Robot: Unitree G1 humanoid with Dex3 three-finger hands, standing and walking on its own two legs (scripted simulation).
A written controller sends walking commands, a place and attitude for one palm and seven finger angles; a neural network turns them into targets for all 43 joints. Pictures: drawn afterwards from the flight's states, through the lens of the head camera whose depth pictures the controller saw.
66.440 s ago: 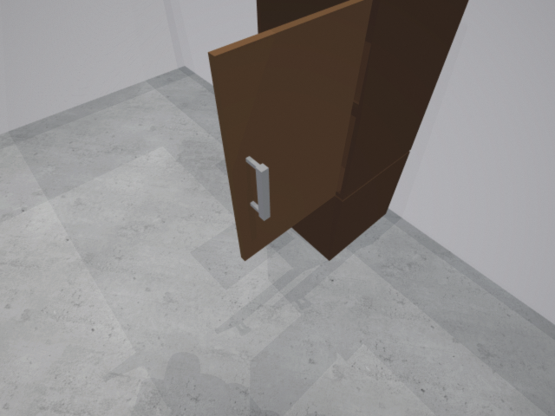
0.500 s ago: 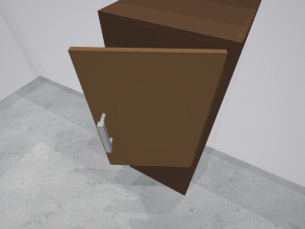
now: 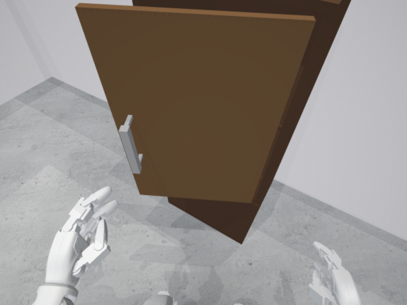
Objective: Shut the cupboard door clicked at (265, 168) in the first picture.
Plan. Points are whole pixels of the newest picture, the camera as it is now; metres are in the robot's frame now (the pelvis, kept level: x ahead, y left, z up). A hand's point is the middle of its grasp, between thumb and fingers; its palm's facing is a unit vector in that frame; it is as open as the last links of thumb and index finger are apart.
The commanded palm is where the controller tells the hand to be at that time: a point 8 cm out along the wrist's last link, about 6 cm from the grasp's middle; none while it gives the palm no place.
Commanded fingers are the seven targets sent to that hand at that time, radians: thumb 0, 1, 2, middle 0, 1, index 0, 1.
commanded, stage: raise the hand and make a fist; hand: left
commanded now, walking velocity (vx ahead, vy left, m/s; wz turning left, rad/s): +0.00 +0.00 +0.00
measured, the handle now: (133, 145) +0.47 +0.20 +0.01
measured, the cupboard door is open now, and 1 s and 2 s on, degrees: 26 26 26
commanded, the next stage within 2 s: bring the fist close to the handle in 1.62 s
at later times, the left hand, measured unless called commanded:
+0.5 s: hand (94, 267) +0.19 +0.20 +0.01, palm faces -0.02 -1.00 -0.01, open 4.3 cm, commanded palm +0.16 +0.25 +0.01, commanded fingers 0.00 0.90 0.90 -0.93 -1.10 -0.93 -1.10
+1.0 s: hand (82, 265) +0.19 +0.22 +0.01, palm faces -0.01 -1.00 -0.03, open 3.1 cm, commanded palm +0.17 +0.28 +0.02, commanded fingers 0.00 0.90 0.90 -1.30 -1.50 -1.30 -1.50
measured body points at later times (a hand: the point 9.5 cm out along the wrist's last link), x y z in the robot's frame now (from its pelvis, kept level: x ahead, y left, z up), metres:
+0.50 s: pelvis -0.03 +0.02 -0.04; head +0.03 +0.02 +0.41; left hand +0.19 +0.26 +0.01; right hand +0.12 -0.21 -0.12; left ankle +0.04 +0.13 -0.67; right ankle -0.01 -0.09 -0.67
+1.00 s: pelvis -0.02 +0.04 -0.04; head +0.04 +0.06 +0.41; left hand +0.19 +0.28 +0.02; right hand +0.19 -0.17 -0.09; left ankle +0.04 +0.13 -0.67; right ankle -0.01 -0.09 -0.67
